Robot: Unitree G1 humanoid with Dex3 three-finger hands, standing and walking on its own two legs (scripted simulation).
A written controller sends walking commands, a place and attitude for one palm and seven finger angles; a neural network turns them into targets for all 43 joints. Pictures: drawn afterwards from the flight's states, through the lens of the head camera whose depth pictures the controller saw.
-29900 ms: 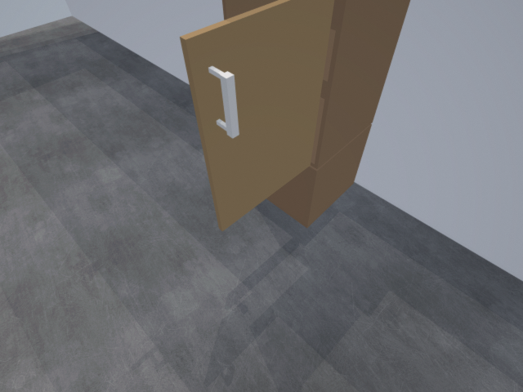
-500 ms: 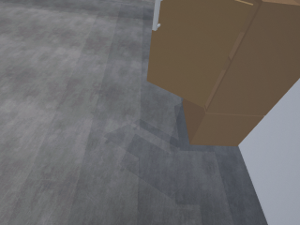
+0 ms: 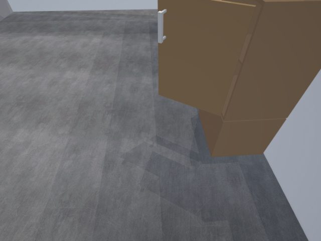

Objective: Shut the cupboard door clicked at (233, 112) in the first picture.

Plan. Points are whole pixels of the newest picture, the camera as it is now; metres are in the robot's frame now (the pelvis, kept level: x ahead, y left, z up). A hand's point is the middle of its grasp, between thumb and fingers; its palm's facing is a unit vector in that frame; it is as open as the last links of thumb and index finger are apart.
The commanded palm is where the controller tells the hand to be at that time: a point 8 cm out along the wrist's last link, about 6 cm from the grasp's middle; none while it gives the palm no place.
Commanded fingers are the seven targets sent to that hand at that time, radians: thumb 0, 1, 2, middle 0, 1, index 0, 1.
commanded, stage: let the arm hang, fingers relaxed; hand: left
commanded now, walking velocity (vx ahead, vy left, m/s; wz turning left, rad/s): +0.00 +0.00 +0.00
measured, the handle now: (162, 26) +1.02 +0.04 +0.11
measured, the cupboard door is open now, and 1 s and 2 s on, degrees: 58 58 58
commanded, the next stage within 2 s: look to check the result in 0.24 s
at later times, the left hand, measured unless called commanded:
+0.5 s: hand out of the picture -0.02 +0.16 -0.18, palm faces +0.02 -0.98 -0.18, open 7.4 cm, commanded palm none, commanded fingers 0.00 0.90 0.90 -0.20 -0.30 -0.20 -0.30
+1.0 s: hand out of the picture +0.02 +0.16 -0.18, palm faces +0.01 -0.98 -0.18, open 7.4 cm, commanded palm none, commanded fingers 0.00 0.90 0.90 -0.20 -0.30 -0.20 -0.30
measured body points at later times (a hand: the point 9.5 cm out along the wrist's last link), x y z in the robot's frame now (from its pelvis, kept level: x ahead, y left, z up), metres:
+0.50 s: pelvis +0.01 +0.00 +0.00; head +0.01 -0.01 +0.45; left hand -0.02 +0.21 -0.16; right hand -0.02 -0.21 -0.16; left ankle +0.03 +0.09 -0.74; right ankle +0.02 -0.14 -0.74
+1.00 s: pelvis +0.03 -0.01 +0.00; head +0.03 -0.01 +0.45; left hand +0.02 +0.21 -0.16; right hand +0.02 -0.23 -0.16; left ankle +0.03 +0.09 -0.74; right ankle +0.02 -0.14 -0.74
